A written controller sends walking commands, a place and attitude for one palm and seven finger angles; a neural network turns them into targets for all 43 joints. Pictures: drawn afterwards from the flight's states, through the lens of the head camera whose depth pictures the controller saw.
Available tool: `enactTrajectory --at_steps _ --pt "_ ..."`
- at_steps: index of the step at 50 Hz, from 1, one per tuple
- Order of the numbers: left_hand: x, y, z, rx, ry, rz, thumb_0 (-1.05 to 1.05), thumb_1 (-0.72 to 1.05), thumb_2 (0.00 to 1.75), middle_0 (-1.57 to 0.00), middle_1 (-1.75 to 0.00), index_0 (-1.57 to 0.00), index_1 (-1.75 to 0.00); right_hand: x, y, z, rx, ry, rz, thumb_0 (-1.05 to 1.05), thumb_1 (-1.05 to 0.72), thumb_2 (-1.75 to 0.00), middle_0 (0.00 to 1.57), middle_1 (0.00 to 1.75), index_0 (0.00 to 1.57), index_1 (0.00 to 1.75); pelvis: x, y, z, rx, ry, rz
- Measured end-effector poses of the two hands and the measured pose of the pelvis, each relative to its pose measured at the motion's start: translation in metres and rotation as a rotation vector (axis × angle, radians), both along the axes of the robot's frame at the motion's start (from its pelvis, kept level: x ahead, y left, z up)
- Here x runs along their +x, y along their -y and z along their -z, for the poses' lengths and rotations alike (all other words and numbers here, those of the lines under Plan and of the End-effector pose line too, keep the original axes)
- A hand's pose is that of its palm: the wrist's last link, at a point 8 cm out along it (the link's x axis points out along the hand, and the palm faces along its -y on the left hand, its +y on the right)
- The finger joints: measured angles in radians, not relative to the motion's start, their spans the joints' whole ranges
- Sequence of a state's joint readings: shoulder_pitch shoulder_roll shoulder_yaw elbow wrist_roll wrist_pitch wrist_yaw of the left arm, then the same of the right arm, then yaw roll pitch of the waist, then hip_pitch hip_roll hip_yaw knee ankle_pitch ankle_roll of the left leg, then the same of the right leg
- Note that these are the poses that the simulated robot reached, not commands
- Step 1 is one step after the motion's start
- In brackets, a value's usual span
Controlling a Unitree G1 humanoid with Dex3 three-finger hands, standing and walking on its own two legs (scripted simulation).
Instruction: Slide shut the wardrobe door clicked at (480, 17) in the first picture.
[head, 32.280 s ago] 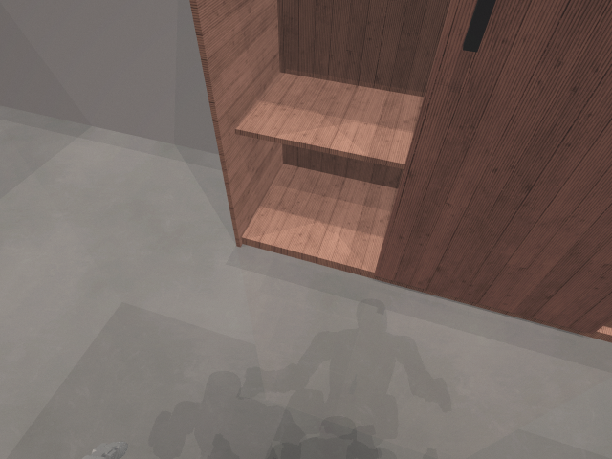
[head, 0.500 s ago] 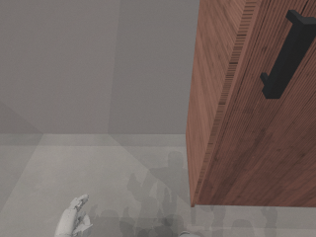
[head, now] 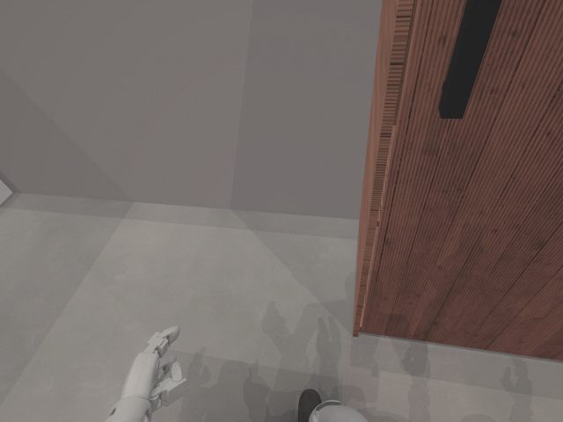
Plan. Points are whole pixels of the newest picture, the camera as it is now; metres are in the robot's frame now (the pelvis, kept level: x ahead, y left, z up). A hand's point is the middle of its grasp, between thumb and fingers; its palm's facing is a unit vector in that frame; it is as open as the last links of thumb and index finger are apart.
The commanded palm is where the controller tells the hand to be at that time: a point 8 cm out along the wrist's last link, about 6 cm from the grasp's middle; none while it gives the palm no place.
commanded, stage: stop stepping back and stand still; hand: right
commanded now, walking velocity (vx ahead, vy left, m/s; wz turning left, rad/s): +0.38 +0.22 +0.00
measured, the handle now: (463, 48) +0.50 -0.21 +0.28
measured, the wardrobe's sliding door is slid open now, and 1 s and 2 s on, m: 0.00 0.00 0.00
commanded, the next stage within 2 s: let the arm hang, fingers relaxed in 0.92 s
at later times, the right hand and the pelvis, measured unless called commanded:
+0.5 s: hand out of the picture +0.00 -0.36 +0.22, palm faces +0.43 +0.78 -0.46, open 7.4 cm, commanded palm -0.03 -0.40 +0.20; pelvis -0.17 -0.10 +0.01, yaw -1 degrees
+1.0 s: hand out of the picture -0.01 -0.45 +0.21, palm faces +0.48 +0.70 -0.53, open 7.4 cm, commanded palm none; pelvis -0.19 -0.16 +0.03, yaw -4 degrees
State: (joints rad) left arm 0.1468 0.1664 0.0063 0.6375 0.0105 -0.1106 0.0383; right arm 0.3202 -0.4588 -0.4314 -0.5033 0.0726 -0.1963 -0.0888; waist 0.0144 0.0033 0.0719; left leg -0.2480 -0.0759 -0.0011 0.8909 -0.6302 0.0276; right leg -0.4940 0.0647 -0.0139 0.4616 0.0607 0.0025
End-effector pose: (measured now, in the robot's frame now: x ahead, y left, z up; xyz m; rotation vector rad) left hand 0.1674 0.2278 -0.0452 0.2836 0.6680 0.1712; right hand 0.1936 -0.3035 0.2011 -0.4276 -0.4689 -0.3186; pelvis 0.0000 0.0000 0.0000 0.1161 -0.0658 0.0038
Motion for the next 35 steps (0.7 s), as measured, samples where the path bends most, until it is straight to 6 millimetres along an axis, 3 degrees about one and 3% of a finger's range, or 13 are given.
enactTrajectory --at_steps 7,10,13,15,17,21,24,26,29,32,35 --pt "-0.089 0.015 0.0 0.041 -0.1 -0.052 0.01 0.9 0.9 -0.21 -0.3 -0.2 -0.3 -0.1 0.034 -0.013 -0.108 -0.015 0.031 0.01 -0.88 -0.89 0.22 0.3 0.22 0.3 -0.044 0.035 -0.002 -0.049 -0.02 -0.023" --pt "-0.118 0.028 0.008 0.098 -0.125 -0.052 0.01 0.9 0.9 -0.21 -0.3 -0.2 -0.3 -0.118 0.065 -0.01 -0.058 0.086 0.099 0.01 -0.88 -0.9 0.22 0.3 0.22 0.31 -0.06 0.059 0.006 -0.023 -0.029 -0.024" --pt "-0.143 0.05 0.017 0.072 -0.138 -0.069 0.01 0.9 0.9 -0.2 -0.3 -0.2 -0.3 -0.119 0.096 -0.003 0.025 0.113 0.162 0.01 -0.88 -0.9 0.22 0.3 0.21 0.31 -0.091 0.074 0.006 -0.02 0.005 0.007" --pt "-0.159 0.071 0.011 0.015 -0.147 -0.059 0.01 0.9 0.9 -0.2 -0.3 -0.2 -0.3 -0.124 0.105 -0.003 0.073 0.073 0.166 0.01 -0.89 -0.9 0.21 0.3 0.21 0.3 -0.107 0.077 -0.006 -0.017 0.017 0.019" --pt "-0.172 0.092 0.0 -0.043 -0.145 -0.044 0.01 0.9 0.9 -0.2 -0.3 -0.2 -0.3 -0.138 0.1 -0.009 0.096 0.026 0.131 0.01 -0.89 -0.9 0.21 0.3 0.21 0.3 -0.118 0.08 -0.02 -0.015 0.016 0.015" --pt "-0.185 0.121 -0.019 -0.095 -0.113 0.008 0.01 0.9 0.9 -0.21 -0.3 -0.2 -0.3 -0.185 0.081 -0.029 0.035 -0.067 0.038 0.02 -0.89 -0.9 0.21 0.3 0.21 0.3 -0.136 0.087 -0.04 -0.001 -0.02 0.036" --pt "-0.179 0.127 -0.006 -0.093 -0.063 0.062 0.01 0.89 0.9 -0.21 -0.3 -0.2 -0.3 -0.226 0.084 -0.032 -0.12 -0.069 0.061 0.01 -0.89 -0.9 0.21 0.3 0.21 0.3 -0.156 0.093 -0.019 -0.112 -0.075 0.028" --pt "-0.177 0.128 0.005 -0.059 -0.075 0.089 0.01 0.89 0.9 -0.21 -0.3 -0.2 -0.3 -0.244 0.101 -0.037 -0.142 -0.027 0.106 0.01 -0.88 -0.9 0.22 0.3 0.22 0.3 -0.172 0.104 -0.011 -0.079 -0.07 0.015" --pt "-0.182 0.134 0.002 -0.031 -0.099 0.083 0.01 0.9 0.9 -0.21 -0.3 -0.2 -0.3 -0.257 0.141 -0.037 -0.074 0.015 0.235 0.01 -0.88 -0.89 0.22 0.3 0.22 0.31 -0.18 0.117 -0.018 -0.083 -0.06 0.036" --pt "-0.183 0.141 -0.006 0.013 -0.066 0.079 0.01 0.9 0.9 -0.21 -0.3 -0.2 -0.3 -0.259 0.171 -0.018 0.069 -0.006 0.33 0.01 -0.88 -0.9 0.21 0.3 0.21 0.3 -0.184 0.136 -0.021 -0.097 -0.054 0.065" --pt "-0.182 0.151 -0.006 0.05 0.003 0.069 0.01 0.9 0.9 -0.21 -0.3 -0.2 -0.3 -0.256 0.181 0.003 0.129 -0.031 0.302 0.01 -0.89 -0.9 0.21 0.3 0.21 0.3 -0.191 0.157 -0.009 -0.09 -0.043 0.084"
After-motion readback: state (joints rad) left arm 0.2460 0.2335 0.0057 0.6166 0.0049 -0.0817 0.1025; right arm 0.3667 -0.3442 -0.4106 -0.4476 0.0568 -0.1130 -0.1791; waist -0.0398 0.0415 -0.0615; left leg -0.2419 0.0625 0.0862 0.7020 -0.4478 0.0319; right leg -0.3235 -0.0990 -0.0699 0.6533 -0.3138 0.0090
